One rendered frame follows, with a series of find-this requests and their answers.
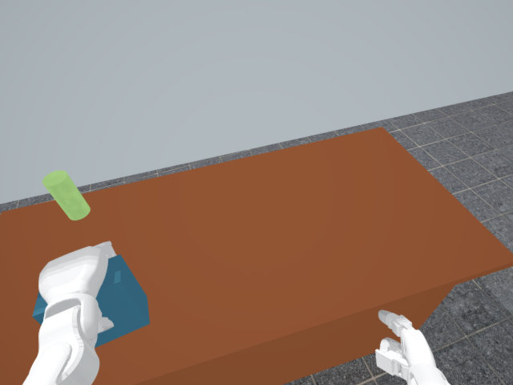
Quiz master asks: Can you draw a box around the left robot hand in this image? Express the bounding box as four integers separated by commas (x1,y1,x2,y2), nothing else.
38,241,117,333

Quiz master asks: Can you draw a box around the sponge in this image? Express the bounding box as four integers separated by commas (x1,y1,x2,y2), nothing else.
32,255,150,348

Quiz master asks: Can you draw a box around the robot right forearm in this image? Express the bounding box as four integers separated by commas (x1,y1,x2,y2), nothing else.
407,363,450,385

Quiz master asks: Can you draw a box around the table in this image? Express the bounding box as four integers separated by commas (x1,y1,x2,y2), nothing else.
0,127,513,385

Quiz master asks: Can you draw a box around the robot left forearm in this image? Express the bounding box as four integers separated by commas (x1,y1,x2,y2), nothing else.
23,293,99,385

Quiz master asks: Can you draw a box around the right robot hand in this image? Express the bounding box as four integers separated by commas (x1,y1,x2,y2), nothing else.
375,310,436,382

